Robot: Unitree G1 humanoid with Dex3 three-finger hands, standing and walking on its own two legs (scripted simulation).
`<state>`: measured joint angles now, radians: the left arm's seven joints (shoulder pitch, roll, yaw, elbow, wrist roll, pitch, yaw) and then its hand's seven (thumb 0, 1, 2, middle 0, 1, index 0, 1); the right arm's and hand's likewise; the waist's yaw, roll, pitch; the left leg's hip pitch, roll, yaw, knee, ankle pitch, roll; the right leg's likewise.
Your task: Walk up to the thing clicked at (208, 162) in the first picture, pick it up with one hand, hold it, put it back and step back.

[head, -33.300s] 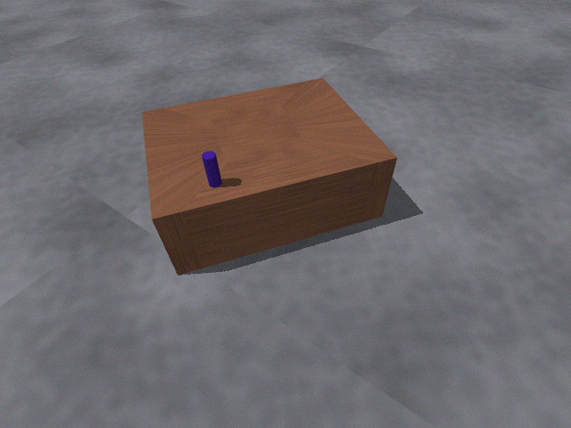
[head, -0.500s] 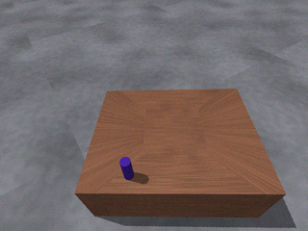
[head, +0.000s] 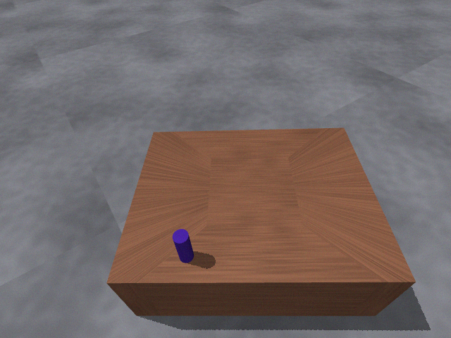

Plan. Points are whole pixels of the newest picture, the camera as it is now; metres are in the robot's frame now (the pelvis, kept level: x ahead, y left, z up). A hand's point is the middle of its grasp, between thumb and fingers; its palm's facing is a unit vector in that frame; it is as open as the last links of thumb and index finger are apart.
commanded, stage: stand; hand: left
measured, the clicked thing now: (183, 246) +0.49 +0.19 -0.35
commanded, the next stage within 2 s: step back in 0.24 s
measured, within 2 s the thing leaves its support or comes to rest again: neither
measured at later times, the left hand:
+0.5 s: hand out of the picture +0.07 +0.29 -0.17, palm faces -0.02 -0.93 -0.38, open 7.4 cm
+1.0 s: hand out of the picture +0.02 +0.29 -0.16, palm faces -0.07 -0.92 -0.39, open 7.4 cm
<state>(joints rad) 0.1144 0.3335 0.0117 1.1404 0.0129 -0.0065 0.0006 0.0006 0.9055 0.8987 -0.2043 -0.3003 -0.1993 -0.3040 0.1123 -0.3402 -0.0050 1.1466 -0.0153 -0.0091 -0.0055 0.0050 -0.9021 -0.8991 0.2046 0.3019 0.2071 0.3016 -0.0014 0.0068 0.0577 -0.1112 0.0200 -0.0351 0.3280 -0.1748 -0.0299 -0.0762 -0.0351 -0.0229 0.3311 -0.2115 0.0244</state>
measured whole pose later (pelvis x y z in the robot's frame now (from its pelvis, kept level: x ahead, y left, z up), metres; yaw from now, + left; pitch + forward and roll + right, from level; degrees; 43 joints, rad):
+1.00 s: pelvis -0.10 +0.04 -0.02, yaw -3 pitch -3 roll +0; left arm 0.13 0.34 0.06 0.88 0.03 0.03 0.00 0.00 0.90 0.90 -0.21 -0.30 -0.20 -0.30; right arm 0.10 -0.36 -0.05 0.89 0.00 0.05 -0.02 0.01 -0.90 -0.90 0.21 0.30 0.21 0.30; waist -0.01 0.03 0.19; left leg -0.38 -0.07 -0.04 0.92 -0.50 0.02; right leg -0.27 0.04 0.04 0.65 -0.32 -0.04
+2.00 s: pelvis -0.40 +0.03 -0.02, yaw -1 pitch -1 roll +1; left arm 0.14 0.37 0.08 0.76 0.05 0.05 0.01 0.00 0.90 0.90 -0.21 -0.30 -0.20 -0.30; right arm 0.21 -0.40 -0.04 0.87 -0.01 0.04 -0.03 0.01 -0.90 -0.90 0.20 0.30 0.21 0.30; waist 0.00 0.02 0.16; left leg -0.33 -0.07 -0.07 0.91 -0.51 -0.01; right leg -0.36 -0.02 -0.02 0.62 -0.25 -0.02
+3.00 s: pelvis -0.67 +0.00 -0.02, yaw +1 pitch -3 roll +0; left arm 0.26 0.40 0.07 0.97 0.02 0.01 -0.03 0.00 0.91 0.90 -0.20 -0.30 -0.20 -0.30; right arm 0.24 -0.35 -0.04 0.98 -0.05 0.00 0.02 0.01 -0.90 -0.90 0.21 0.30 0.21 0.30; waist 0.01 -0.02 0.03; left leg -0.19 0.00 0.00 0.57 -0.33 0.02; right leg -0.27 -0.03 -0.02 0.66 -0.38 -0.01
